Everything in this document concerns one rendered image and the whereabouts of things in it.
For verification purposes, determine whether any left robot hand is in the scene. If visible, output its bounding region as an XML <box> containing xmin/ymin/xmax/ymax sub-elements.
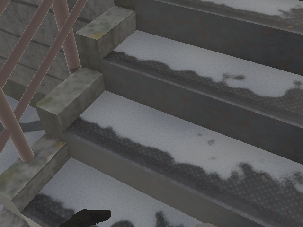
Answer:
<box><xmin>59</xmin><ymin>208</ymin><xmax>111</xmax><ymax>227</ymax></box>

